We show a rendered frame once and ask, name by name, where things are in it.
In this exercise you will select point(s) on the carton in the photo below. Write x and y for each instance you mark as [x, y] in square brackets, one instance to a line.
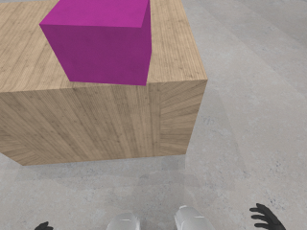
[101, 41]

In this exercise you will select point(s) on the pedestal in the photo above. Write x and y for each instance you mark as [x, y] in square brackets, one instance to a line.
[47, 119]

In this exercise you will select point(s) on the robot thigh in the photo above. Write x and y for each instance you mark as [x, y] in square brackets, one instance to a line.
[124, 221]
[189, 218]

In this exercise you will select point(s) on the right robot hand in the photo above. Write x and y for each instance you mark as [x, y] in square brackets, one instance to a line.
[272, 222]

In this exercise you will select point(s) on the robot right thigh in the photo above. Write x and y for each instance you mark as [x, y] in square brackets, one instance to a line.
[189, 218]

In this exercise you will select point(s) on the robot left thigh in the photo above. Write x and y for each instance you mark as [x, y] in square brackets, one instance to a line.
[124, 221]

